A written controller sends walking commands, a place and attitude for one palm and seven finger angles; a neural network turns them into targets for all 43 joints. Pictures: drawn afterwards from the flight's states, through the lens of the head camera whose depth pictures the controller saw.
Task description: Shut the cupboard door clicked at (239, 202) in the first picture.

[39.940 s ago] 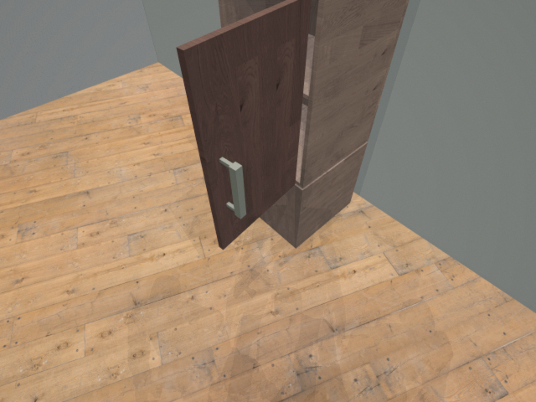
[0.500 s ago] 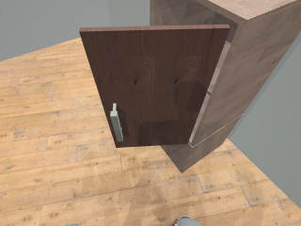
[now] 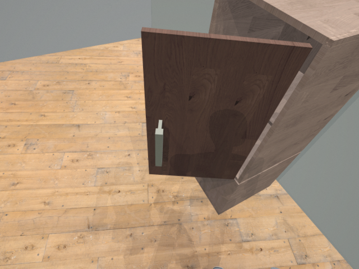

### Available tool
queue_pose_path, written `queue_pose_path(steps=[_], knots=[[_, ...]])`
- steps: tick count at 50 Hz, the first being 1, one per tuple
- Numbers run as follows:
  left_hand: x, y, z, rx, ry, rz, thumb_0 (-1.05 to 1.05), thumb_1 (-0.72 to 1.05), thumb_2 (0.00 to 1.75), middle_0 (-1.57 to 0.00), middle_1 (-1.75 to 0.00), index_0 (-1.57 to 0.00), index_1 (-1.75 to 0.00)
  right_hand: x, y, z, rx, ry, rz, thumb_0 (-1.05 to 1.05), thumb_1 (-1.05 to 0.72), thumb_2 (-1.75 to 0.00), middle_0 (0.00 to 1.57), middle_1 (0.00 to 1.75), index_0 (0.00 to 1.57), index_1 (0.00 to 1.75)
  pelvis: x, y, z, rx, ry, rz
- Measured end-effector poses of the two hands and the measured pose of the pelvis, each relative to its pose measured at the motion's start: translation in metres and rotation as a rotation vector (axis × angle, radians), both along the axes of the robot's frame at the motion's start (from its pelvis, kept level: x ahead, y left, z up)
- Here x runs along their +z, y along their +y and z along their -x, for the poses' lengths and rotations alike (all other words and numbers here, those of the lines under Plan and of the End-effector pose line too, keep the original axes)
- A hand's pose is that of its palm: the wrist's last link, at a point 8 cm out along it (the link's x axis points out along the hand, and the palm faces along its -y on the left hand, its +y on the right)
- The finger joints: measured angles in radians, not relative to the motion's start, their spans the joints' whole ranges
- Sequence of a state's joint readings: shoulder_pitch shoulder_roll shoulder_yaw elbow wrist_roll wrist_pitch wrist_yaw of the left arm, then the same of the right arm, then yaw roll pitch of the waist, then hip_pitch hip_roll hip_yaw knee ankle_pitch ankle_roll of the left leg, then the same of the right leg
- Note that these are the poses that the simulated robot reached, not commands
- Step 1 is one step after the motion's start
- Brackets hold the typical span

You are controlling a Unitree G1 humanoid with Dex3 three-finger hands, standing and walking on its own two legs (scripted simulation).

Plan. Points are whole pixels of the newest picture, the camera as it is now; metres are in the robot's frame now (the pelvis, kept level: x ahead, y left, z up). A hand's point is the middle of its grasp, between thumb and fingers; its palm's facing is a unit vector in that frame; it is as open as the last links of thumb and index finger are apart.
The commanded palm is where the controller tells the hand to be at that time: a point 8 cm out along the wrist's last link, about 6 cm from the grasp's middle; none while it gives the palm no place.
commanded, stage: come to a stop and stand still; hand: left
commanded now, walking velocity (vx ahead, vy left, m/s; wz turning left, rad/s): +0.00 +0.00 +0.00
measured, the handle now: (159, 144) +0.47 +0.10 -0.09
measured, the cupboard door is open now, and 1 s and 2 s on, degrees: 60 60 60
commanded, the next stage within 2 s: look again from close up in 0.82 s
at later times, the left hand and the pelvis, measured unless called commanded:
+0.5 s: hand out of the picture -0.01 +0.20 -0.16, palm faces -0.01 -0.98 -0.21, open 7.3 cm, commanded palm none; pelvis -0.03 +0.03 +0.02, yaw -1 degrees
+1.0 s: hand out of the picture -0.07 +0.17 -0.16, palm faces -0.01 -0.99 -0.14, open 7.4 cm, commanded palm none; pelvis -0.04 +0.02 +0.01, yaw -1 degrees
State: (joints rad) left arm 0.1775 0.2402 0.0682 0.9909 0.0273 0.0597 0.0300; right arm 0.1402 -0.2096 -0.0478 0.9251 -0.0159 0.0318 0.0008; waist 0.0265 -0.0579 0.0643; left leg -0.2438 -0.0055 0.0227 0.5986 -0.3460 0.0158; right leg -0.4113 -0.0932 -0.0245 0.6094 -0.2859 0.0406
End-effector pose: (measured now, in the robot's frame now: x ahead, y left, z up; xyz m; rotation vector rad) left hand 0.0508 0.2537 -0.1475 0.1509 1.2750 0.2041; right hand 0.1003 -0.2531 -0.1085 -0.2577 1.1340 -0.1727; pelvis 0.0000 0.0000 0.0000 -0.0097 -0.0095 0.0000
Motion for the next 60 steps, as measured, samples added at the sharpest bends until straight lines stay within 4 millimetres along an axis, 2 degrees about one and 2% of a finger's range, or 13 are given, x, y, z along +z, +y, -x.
queue_pose_path(steps=[4, 10, 19, 28, 35, 41, 48, 53, 60], knots=[[0.004, 0.016, 0.024, 0.018, 0.064, 0.014, 0.00, 0.91, 0.90, -0.20, -0.30, -0.20, -0.29, 0.006, 0.025, 0.027, 0.001, 0.063, 0.000, 0.00, -0.91, -0.90, 0.20, 0.30, 0.20, 0.30, 0.010, 0.013, 0.003, -0.005, -0.002, 0.012], [0.011, 0.024, 0.055, 0.015, 0.134, 0.018, 0.00, 0.91, 0.90, -0.20, -0.30, -0.20, -0.29, -0.001, 0.052, 0.062, -0.032, 0.137, -0.035, 0.00, -0.91, -0.90, 0.20, 0.30, 0.20, 0.30, 0.016, 0.027, 0.010, -0.018, 0.013, 0.002], [0.018, 0.008, 0.065, -0.036, 0.147, 0.012, 0.00, 0.91, 0.90, -0.20, -0.30, -0.20, -0.29, -0.024, 0.061, 0.120, -0.123, 0.230, -0.102, 0.00, -0.92, -0.90, 0.20, 0.30, 0.20, 0.30, 0.014, 0.034, 0.024, -0.028, 0.014, -0.017], [0.017, -0.006, 0.071, -0.059, 0.111, 0.032, 0.01, 0.93, 0.90, -0.20, -0.30, -0.20, -0.29, -0.021, 0.069, 0.171, -0.153, 0.298, -0.131, 0.00, -0.92, -0.90, 0.20, 0.30, 0.20, 0.30, 0.017, 0.028, 0.035, -0.027, -0.022, -0.017], [0.013, -0.017, 0.091, -0.053, 0.143, 0.063, 0.01, 0.93, 0.90, -0.20, -0.30, -0.20, -0.29, -0.016, 0.066, 0.196, -0.170, 0.349, -0.119, 0.00, -0.91, -0.90, 0.20, 0.30, 0.20, 0.30, 0.018, 0.024, 0.043, -0.027, -0.021, -0.015], [0.012, -0.028, 0.113, -0.035, 0.196, 0.093, 0.00, 0.92, 0.90, -0.20, -0.30, -0.20, -0.29, -0.014, 0.064, 0.201, -0.170, 0.366, -0.111, 0.00, -0.91, -0.90, 0.20, 0.30, 0.20, 0.30, 0.018, 0.023, 0.044, -0.025, -0.014, -0.013], [0.011, -0.036, 0.126, -0.035, 0.221, 0.103, 0.00, 0.91, 0.90, -0.20, -0.30, -0.20, -0.29, -0.016, 0.065, 0.185, -0.143, 0.336, -0.116, 0.00, -0.91, -0.90, 0.20, 0.30, 0.20, 0.30, 0.016, 0.023, 0.043, -0.018, 0.000, 0.000], [0.011, -0.026, 0.118, -0.034, 0.173, 0.077, 0.00, 0.91, 0.90, -0.20, -0.30, -0.20, -0.30, -0.026, 0.067, 0.155, -0.092, 0.258, -0.124, 0.00, -0.92, -0.90, 0.20, 0.30, 0.20, 0.30, 0.011, 0.028, 0.040, -0.004, 0.005, 0.011], [0.013, -0.005, 0.093, -0.035, 0.095, 0.028, 0.00, 0.91, 0.90, -0.20, -0.30, -0.20, -0.29, -0.029, 0.062, 0.122, -0.069, 0.164, -0.106, 0.02, -0.94, -0.90, 0.20, 0.30, 0.20, 0.30, 0.007, 0.034, 0.032, -0.009, -0.006, -0.001]])
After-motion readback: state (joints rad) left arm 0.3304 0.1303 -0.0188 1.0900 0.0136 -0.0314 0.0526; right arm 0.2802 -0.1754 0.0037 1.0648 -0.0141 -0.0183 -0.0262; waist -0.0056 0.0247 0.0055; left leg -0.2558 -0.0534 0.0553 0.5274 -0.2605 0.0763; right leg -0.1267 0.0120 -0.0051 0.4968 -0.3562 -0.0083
